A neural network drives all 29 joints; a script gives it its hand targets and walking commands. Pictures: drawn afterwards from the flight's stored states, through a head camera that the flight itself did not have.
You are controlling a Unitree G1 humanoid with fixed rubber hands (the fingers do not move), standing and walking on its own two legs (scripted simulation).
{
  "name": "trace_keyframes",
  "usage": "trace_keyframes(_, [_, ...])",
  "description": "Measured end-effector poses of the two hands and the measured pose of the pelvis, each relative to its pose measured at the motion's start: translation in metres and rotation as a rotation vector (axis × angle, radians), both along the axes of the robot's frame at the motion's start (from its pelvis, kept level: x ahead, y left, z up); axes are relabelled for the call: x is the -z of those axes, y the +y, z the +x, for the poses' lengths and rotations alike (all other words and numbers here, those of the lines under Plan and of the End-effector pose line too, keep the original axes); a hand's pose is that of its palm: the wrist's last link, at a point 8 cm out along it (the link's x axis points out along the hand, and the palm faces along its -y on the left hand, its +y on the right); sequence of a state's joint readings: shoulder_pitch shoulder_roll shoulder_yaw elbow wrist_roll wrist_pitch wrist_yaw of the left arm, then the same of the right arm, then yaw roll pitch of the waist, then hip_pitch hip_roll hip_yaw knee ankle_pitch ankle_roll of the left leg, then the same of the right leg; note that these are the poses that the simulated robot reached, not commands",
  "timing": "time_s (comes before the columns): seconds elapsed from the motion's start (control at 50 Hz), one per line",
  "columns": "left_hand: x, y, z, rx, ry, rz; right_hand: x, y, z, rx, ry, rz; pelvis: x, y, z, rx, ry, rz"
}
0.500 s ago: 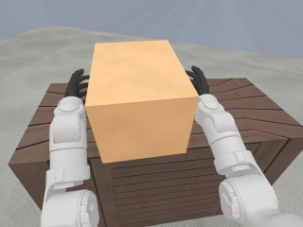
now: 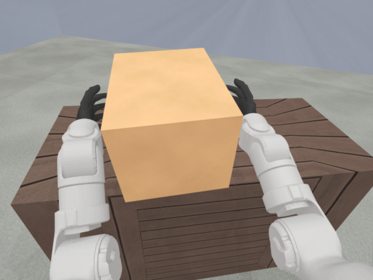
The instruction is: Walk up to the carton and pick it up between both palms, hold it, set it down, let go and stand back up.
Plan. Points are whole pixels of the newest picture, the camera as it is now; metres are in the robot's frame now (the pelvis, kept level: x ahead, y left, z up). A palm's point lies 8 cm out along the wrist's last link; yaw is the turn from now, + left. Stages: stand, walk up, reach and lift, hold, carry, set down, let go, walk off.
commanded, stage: hold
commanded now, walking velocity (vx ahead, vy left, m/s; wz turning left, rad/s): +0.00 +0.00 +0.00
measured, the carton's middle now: (168, 117) +0.43 +0.01 +0.20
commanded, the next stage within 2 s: none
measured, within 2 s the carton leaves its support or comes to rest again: neither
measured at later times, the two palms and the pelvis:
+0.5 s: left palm (88, 125) +0.36 +0.17 +0.22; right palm (244, 118) +0.36 -0.15 +0.23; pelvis +0.00 +0.00 +0.00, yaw +0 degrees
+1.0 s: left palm (87, 125) +0.36 +0.17 +0.23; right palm (245, 119) +0.36 -0.15 +0.23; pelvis +0.00 +0.00 +0.00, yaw +0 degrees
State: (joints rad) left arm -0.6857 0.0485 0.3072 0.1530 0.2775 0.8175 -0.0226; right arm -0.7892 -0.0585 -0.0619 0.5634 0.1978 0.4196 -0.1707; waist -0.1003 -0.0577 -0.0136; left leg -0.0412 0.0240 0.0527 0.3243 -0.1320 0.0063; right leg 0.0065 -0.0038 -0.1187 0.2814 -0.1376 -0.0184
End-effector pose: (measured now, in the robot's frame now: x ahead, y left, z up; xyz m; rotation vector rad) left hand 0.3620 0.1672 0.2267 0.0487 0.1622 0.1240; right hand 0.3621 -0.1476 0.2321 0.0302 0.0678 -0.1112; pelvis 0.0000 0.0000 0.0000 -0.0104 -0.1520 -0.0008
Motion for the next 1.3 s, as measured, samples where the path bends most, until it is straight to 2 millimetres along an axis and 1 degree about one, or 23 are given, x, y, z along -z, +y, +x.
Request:
trace_keyframes(0.56, [0.0014,0.0004,-0.0008,0.003,-0.006,0.003,0.004,0.0003,-0.001,0.002,-0.005,0.006,-0.0002,0.0013,0.0051,0.002,-0.009,-0.001])
trace_keyframes(1.3, [0.0016,0.0008,-0.0022,0.005,-0.003,0.005,0.0075,0.0006,-0.0029,0.004,-0.002,0.003,-0.0002,0.0004,0.001,0.0,-0.013,0.0])
